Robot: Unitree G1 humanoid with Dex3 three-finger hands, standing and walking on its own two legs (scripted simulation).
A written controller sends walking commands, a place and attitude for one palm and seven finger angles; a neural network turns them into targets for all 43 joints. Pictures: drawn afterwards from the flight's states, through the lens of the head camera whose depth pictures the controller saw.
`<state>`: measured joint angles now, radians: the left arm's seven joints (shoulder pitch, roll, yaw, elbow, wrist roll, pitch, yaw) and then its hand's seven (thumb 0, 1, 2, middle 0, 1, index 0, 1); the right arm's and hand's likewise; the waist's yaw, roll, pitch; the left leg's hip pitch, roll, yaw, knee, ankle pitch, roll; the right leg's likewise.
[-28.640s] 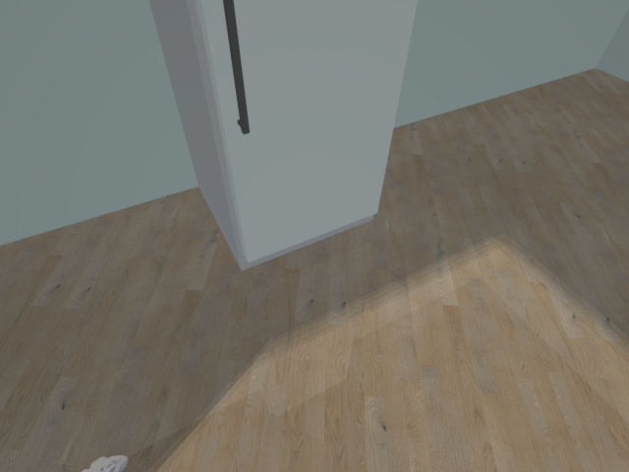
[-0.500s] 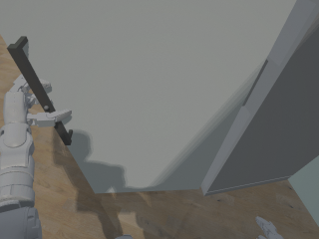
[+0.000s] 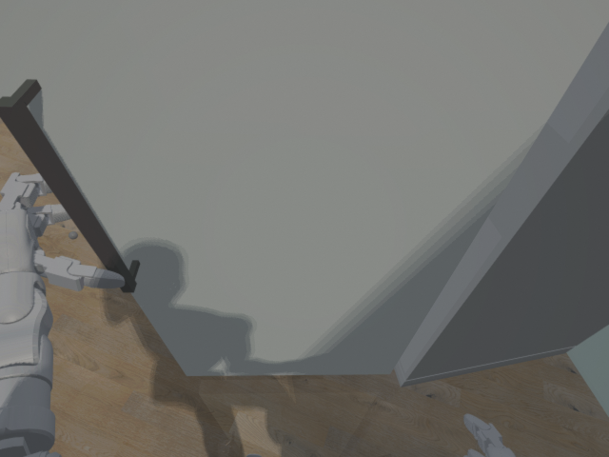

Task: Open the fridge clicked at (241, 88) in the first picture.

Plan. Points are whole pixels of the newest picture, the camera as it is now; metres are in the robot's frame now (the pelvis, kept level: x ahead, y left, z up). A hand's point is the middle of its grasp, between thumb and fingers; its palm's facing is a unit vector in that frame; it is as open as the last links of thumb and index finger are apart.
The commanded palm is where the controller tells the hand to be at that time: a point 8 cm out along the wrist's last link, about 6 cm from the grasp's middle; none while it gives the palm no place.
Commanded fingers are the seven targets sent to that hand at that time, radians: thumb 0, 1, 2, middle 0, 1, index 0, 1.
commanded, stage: slip the hand off the handle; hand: left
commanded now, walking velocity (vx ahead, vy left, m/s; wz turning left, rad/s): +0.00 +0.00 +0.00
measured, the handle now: (90, 210) +0.39 +0.32 +0.10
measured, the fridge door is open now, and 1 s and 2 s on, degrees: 80 78 78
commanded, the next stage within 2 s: draw the hand back to the body in 1.16 s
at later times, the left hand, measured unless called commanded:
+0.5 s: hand (9, 241) +0.33 +0.38 +0.11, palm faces +0.46 -0.84 -0.29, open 14.7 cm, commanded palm +0.28 +0.41 +0.12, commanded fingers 0.00 -0.55 0.20 -0.25 -1.15 -0.25 -1.15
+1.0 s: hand out of the picture +0.24 +0.37 +0.10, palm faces +0.44 -0.85 -0.29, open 14.7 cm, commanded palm +0.19 +0.40 +0.12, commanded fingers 0.00 -0.55 0.20 -0.25 -1.15 -0.25 -1.15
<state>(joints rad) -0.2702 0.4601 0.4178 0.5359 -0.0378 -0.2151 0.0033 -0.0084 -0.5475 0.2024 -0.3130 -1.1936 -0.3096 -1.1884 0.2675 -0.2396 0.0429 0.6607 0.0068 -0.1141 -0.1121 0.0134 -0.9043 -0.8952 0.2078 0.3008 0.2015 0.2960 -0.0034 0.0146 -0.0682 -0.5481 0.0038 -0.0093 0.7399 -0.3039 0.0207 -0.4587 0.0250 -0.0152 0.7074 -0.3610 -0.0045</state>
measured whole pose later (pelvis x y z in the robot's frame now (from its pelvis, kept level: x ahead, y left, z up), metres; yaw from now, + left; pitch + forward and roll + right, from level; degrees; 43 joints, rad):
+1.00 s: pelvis +0.00 +0.00 +0.00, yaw +2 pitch +6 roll -2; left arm 0.02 0.51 0.54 0.33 -0.16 -0.22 -0.20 -0.01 -0.55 0.20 -0.26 -1.15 -0.25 -1.15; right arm 0.24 -0.25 0.04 0.65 0.03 -0.14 -0.15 0.01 -0.90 -0.90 0.21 0.30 0.20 0.30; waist 0.04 0.02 -0.08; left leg -0.57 -0.01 -0.05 0.79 -0.32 0.02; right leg -0.45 0.02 -0.05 0.73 -0.38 0.00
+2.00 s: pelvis +0.01 +0.01 +0.01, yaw +3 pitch +0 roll -2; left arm 0.38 0.38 0.40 -0.25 -0.14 -0.02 0.04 -0.01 -0.26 0.34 -0.25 -0.99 -0.24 -0.98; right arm 0.24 -0.24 0.06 0.63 0.02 -0.27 -0.11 0.02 -0.90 -0.90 0.21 0.30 0.20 0.30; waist 0.07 0.03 -0.03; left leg -0.36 -0.03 -0.04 0.64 -0.29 0.03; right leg -0.24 0.00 -0.05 0.58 -0.34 0.01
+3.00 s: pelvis +0.04 -0.01 +0.03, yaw +1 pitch -3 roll +0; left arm 0.44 0.36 0.35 -0.38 -0.09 -0.05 0.10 0.02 0.89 0.90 -0.22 -0.31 -0.21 -0.30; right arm 0.19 -0.22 0.03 0.65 0.00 -0.10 -0.10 0.01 -0.91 -0.90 0.20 0.30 0.20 0.30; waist 0.08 0.05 0.00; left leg -0.16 -0.01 -0.02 0.45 -0.25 0.01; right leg -0.07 0.01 -0.02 0.43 -0.31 -0.02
